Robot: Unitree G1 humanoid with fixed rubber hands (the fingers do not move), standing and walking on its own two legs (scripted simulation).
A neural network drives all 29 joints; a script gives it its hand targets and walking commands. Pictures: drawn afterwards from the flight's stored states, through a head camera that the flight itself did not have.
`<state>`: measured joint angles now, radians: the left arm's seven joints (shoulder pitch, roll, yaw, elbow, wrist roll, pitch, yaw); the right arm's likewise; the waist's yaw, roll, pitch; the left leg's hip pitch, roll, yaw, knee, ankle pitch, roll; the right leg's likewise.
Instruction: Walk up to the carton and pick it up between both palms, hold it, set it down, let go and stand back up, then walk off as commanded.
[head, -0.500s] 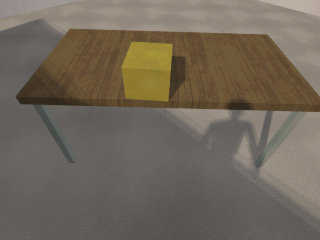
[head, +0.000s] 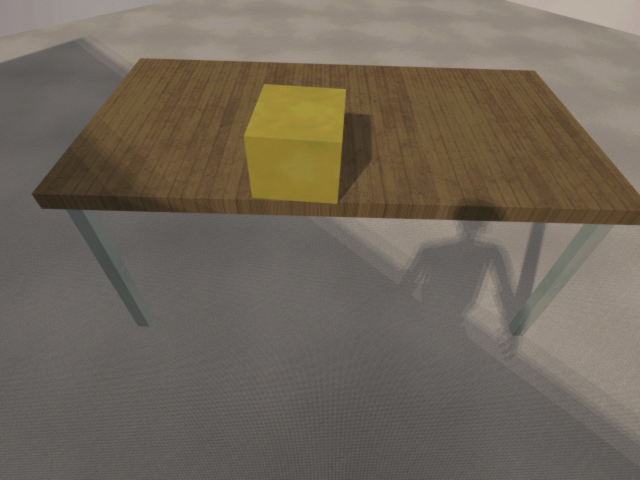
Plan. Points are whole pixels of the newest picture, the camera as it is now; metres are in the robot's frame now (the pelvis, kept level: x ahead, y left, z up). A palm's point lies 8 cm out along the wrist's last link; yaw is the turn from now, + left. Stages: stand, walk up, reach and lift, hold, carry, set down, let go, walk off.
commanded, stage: stand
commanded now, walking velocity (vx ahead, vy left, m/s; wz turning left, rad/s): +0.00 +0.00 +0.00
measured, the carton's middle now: (299, 142) +0.84 +0.03 -0.03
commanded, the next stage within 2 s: none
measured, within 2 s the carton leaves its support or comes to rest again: neither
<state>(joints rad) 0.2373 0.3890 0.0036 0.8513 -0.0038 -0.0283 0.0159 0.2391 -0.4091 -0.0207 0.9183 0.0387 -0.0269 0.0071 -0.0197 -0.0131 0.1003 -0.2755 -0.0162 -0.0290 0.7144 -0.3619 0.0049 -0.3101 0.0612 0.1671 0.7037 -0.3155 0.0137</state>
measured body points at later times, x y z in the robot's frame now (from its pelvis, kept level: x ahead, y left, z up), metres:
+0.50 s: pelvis +0.00 +0.00 +0.00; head +0.01 +0.01 +0.45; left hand +0.09 +0.31 -0.12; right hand +0.06 -0.32 -0.11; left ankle +0.02 +0.12 -0.72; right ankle +0.05 -0.14 -0.72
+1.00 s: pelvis +0.00 +0.01 +0.00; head +0.01 +0.01 +0.45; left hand +0.09 +0.31 -0.12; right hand +0.06 -0.32 -0.11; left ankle +0.02 +0.12 -0.72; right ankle +0.05 -0.14 -0.72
